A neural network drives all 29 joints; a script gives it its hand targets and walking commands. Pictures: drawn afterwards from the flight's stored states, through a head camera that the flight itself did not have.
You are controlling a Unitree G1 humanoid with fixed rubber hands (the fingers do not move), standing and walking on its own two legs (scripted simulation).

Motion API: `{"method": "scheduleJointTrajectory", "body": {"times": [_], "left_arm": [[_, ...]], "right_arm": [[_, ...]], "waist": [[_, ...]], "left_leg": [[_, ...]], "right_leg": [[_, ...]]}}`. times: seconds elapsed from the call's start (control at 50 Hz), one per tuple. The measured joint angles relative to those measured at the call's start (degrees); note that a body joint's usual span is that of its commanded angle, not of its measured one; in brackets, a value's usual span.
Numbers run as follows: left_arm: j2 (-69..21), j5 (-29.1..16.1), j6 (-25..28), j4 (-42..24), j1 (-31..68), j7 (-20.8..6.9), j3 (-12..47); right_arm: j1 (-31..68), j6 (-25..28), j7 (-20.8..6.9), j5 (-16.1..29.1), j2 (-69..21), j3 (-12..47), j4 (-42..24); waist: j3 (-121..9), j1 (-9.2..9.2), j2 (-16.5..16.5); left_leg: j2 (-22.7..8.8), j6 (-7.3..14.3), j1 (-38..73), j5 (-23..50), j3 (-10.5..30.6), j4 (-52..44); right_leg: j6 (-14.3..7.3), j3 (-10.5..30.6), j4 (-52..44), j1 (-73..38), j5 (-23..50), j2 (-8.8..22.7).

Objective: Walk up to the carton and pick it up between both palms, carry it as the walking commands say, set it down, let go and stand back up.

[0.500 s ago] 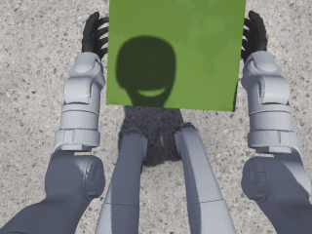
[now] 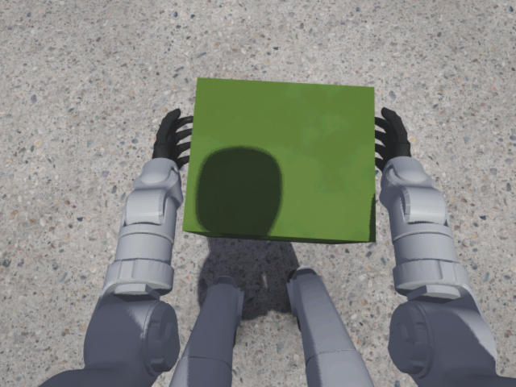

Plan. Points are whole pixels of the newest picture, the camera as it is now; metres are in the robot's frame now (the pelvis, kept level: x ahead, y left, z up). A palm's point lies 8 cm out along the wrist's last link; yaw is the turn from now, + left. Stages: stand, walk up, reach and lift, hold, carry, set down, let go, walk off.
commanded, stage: reach and lift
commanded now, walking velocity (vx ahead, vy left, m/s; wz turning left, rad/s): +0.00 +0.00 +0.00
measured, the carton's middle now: (277, 175) +0.42 -0.03 -0.11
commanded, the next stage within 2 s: none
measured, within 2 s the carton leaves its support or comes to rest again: neither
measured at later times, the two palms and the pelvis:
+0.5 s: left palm (133, 139) +0.43 +0.15 +0.05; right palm (418, 139) +0.41 -0.19 +0.06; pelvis +0.11 +0.00 +0.08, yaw +1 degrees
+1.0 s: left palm (112, 131) +0.40 +0.14 +0.12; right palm (467, 132) +0.38 -0.20 +0.13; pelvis +0.11 +0.00 +0.10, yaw +0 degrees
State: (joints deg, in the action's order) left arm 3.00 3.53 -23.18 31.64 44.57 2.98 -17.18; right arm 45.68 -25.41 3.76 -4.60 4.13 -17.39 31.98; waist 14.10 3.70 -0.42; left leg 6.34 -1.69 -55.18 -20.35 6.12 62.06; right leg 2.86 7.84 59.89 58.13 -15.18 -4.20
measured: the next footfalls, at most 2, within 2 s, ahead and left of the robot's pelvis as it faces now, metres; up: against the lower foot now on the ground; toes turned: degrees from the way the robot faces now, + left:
none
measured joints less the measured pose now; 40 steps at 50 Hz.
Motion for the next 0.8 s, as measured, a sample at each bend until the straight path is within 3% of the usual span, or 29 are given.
{"method": "scheduleJointTrajectory", "body": {"times": [0.12,0.18,0.28,0.46,0.8], "left_arm": [[-3.3,4.6,-0.2,4.7,-5.9,-1.8,-2.6],[-4.5,7.8,0.1,6.4,-8.6,-3.4,-4.8],[-6.1,10.9,0.9,6.0,-13.6,-5.0,-4.9],[-6.5,7.0,0.3,-0.7,-24.1,-3.7,2.0],[-7.7,5.6,-6.5,-9.0,-32.5,-2.9,5.9]], "right_arm": [[-7.3,0.2,-1.0,-2.7,-2.3,-1.3,4.1],[-9.7,0.3,-1.7,-5.9,-4.3,-2.9,5.6],[-15.6,0.2,-2.7,-9.0,-6.3,-3.1,3.5],[-26.7,0.0,-2.7,-6.8,-7.1,0.8,-4.0],[-34.6,-7.0,-3.3,-5.5,-7.2,3.8,-12.1]], "waist": [[-13.4,-0.98,0.0],[-17.1,-0.62,0.3],[-20.4,-0.56,0.5],[-20.5,-0.82,0.4],[-19.9,-0.22,0.3]], "left_leg": [[-0.7,0.3,3.9,0.6,0.3,-7.0],[-1.0,0.6,8.3,0.6,0.7,-10.5],[-1.5,0.8,15.0,0.7,1.4,-15.9],[-1.9,1.4,24.7,2.5,2.2,-25.3],[-3.1,1.8,42.2,5.7,2.9,-37.4]], "right_leg": [[-0.6,0.1,-6.5,-3.6,0.4,0.2],[-0.9,-0.2,-9.9,-8.1,0.1,0.5],[-1.3,-0.8,-15.1,-14.9,-0.2,0.9],[-1.6,-1.0,-24.0,-24.6,1.0,1.7],[-2.0,-1.0,-36.0,-42.2,4.1,2.0]]}}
